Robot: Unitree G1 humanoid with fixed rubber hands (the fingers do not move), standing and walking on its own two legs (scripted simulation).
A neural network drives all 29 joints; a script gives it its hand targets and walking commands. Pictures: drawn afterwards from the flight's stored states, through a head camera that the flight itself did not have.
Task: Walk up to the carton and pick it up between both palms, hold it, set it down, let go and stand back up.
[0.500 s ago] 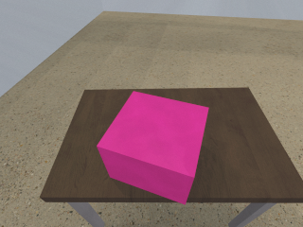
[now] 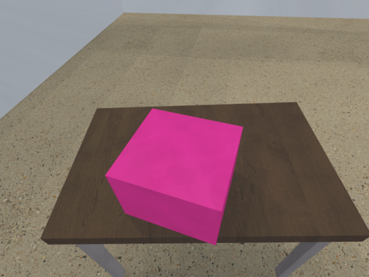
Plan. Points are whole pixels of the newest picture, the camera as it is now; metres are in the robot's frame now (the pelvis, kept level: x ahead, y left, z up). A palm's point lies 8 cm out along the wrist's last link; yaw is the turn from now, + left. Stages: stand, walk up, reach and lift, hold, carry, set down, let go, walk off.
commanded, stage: walk up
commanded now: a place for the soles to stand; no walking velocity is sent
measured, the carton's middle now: (181, 172) +0.41 +0.04 -0.04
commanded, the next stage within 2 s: reach and lift in 0.42 s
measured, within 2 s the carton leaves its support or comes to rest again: neither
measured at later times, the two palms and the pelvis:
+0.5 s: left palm out of the picture +0.12 +0.30 -0.11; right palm out of the picture +0.08 -0.30 -0.12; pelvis -0.01 +0.00 -0.01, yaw +0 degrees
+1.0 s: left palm out of the picture +0.17 +0.29 -0.09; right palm out of the picture +0.11 -0.25 -0.09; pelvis +0.01 +0.03 -0.01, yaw -1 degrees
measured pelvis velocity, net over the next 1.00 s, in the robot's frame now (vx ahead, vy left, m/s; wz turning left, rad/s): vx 0.01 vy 0.03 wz -0.03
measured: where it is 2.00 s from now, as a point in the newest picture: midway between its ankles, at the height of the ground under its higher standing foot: outside the picture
